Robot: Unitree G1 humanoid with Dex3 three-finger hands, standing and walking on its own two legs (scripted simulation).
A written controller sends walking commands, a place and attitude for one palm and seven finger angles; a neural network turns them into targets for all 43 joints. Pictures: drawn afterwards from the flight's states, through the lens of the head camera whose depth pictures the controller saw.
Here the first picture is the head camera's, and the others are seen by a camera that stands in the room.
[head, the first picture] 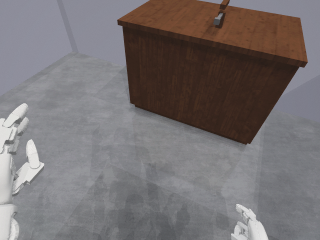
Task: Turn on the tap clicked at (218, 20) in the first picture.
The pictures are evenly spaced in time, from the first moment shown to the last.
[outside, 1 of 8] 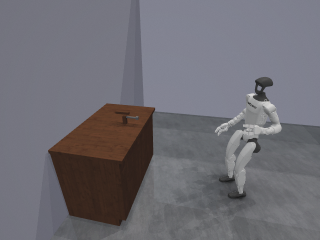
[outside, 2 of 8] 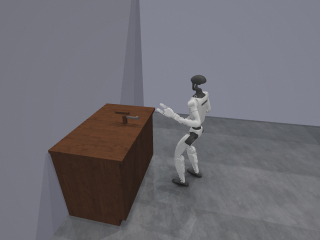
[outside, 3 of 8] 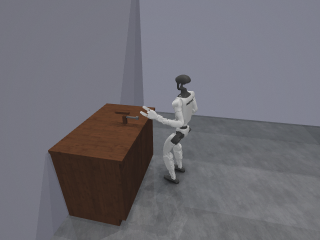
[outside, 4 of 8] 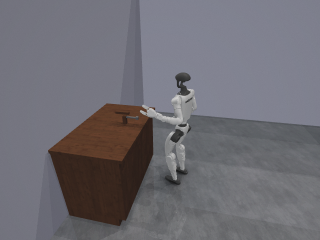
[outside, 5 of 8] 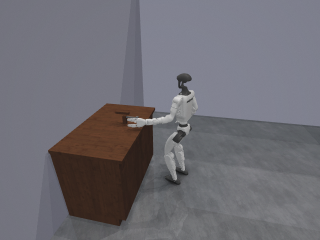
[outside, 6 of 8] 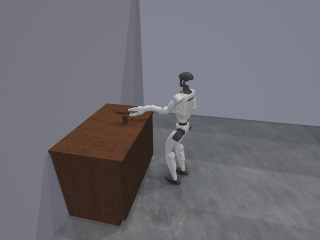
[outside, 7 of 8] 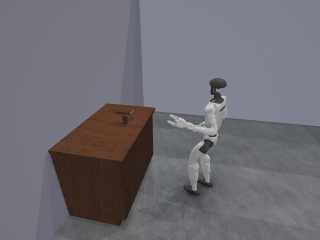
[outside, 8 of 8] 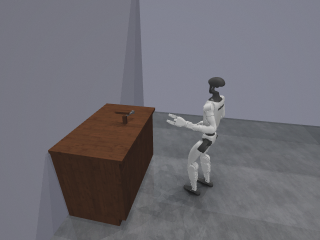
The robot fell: no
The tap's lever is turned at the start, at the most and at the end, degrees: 0 71 71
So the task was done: yes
